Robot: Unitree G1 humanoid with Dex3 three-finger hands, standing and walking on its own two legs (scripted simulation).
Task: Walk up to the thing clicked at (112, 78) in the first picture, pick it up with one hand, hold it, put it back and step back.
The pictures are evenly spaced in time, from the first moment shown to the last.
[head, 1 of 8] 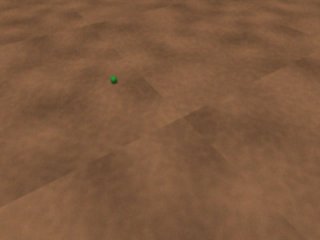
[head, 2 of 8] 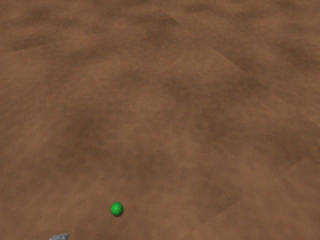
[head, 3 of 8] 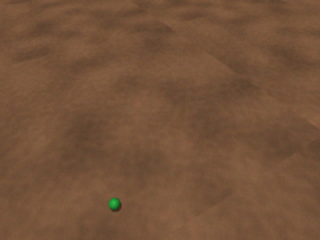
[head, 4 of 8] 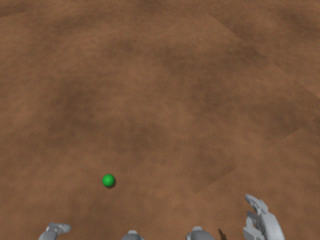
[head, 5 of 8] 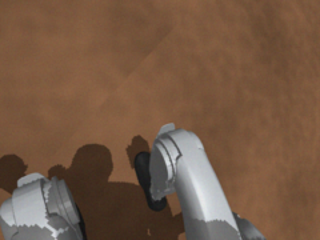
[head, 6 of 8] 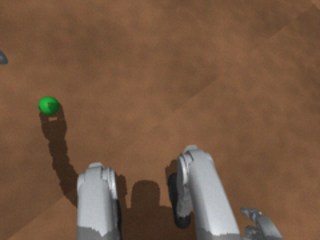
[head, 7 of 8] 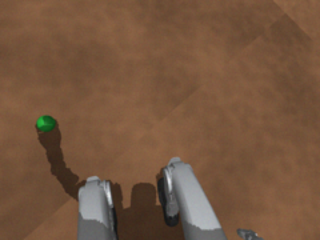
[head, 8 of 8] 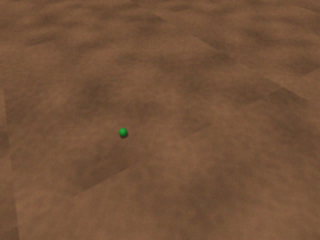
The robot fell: no
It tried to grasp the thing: no
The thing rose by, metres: 0.00
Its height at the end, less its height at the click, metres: +0.00
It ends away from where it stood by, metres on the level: 0.00
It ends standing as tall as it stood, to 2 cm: yes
